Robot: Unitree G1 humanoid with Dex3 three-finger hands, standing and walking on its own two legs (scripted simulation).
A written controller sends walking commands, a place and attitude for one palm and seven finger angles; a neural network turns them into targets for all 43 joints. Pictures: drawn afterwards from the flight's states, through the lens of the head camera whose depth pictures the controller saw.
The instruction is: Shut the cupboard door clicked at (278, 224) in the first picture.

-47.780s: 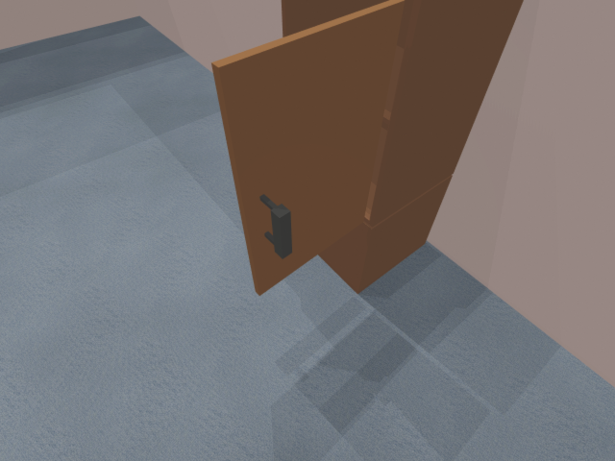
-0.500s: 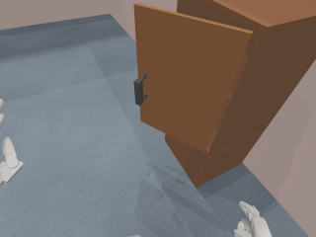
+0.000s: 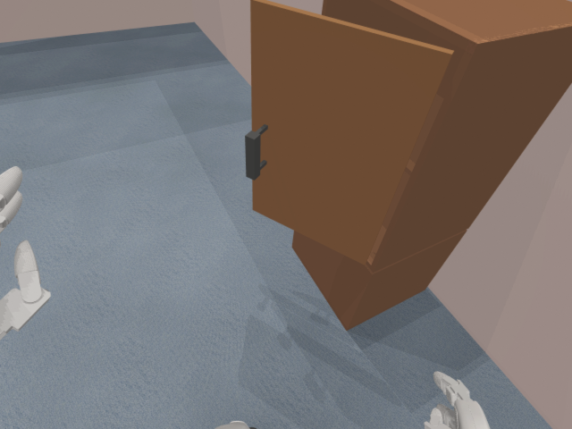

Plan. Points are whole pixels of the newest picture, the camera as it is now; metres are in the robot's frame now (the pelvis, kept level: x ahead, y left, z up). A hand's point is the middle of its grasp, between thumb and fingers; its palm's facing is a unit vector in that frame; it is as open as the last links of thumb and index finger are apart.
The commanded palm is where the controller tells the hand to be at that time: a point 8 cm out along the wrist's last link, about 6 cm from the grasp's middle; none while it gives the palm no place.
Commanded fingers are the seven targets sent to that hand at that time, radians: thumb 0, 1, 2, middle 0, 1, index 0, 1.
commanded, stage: step back with the hand held close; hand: left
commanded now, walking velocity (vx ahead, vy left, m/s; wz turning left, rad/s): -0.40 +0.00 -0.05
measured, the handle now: (258, 151) +0.75 +0.11 -0.06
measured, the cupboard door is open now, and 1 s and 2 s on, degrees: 32 32 32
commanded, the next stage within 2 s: stop stepping back and stand still in 0.46 s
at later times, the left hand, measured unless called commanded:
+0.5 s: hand out of the picture +0.13 +0.32 +0.18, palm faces +0.36 -0.83 -0.42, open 7.4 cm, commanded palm +0.05 +0.35 +0.19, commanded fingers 0.00 0.90 0.90 -0.20 -0.30 -0.20 -0.30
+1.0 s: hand out of the picture -0.01 +0.42 +0.21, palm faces +0.42 -0.84 -0.35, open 7.4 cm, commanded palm -0.05 +0.45 +0.19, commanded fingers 0.00 0.90 0.90 -0.20 -0.30 -0.20 -0.30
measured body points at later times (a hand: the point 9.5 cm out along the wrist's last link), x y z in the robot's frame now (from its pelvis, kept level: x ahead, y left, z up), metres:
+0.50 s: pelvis -0.09 +0.05 +0.00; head -0.09 +0.10 +0.45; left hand +0.10 +0.36 +0.20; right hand +0.07 -0.19 -0.06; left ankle +0.13 +0.08 -0.72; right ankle -0.13 -0.08 -0.71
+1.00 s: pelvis -0.22 +0.17 +0.00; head -0.25 +0.21 +0.45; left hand -0.04 +0.46 +0.23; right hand -0.09 -0.08 -0.07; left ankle -0.17 +0.28 -0.69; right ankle -0.25 +0.06 -0.72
